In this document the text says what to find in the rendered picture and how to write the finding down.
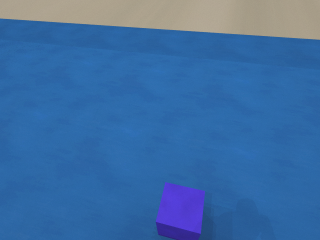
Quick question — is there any carton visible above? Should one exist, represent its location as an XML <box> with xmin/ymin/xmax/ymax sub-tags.
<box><xmin>156</xmin><ymin>182</ymin><xmax>205</xmax><ymax>240</ymax></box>

